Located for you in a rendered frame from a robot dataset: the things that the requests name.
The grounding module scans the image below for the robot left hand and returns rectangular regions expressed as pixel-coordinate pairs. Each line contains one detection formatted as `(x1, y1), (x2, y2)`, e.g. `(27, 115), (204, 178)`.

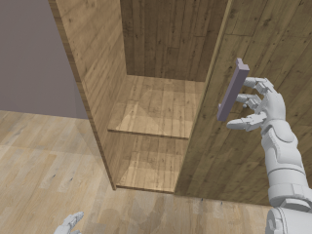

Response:
(54, 212), (84, 234)

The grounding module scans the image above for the robot right upper arm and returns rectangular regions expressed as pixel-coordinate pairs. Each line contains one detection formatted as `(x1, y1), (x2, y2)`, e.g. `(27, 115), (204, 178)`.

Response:
(265, 207), (312, 234)

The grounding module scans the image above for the robot right hand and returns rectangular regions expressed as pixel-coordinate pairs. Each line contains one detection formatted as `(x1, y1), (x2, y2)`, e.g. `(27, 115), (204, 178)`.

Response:
(226, 77), (286, 132)

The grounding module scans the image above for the right robot forearm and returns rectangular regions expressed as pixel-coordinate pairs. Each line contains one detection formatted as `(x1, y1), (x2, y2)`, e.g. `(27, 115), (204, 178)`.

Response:
(260, 119), (312, 214)

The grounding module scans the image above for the handle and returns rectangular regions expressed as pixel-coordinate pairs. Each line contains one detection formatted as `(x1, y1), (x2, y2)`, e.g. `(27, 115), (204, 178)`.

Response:
(216, 58), (250, 122)

